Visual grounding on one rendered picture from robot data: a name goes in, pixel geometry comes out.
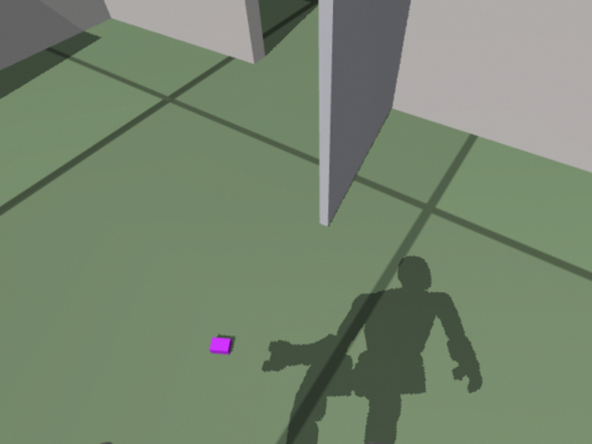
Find small box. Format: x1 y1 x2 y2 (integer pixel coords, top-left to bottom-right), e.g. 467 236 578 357
209 338 232 354

